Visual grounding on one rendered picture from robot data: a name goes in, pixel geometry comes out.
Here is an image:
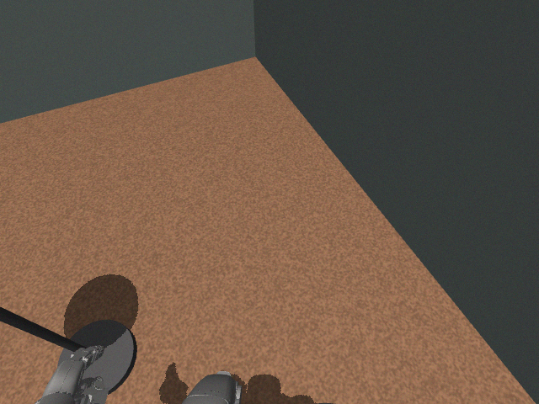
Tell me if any floor lamp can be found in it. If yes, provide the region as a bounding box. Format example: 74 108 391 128
0 307 137 395

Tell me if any left robot hand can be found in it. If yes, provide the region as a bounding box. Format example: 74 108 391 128
42 345 109 404

